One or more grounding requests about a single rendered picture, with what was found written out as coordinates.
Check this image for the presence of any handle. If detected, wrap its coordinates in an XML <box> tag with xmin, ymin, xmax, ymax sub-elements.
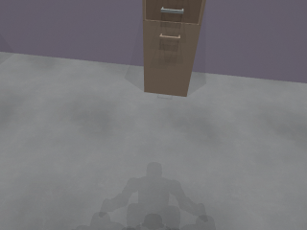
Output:
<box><xmin>159</xmin><ymin>35</ymin><xmax>180</xmax><ymax>40</ymax></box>
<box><xmin>160</xmin><ymin>7</ymin><xmax>184</xmax><ymax>14</ymax></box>

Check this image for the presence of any cabinet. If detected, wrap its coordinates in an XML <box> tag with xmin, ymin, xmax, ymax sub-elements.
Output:
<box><xmin>142</xmin><ymin>0</ymin><xmax>206</xmax><ymax>97</ymax></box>

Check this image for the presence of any drawer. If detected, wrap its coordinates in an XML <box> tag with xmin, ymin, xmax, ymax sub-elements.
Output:
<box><xmin>146</xmin><ymin>0</ymin><xmax>202</xmax><ymax>24</ymax></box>

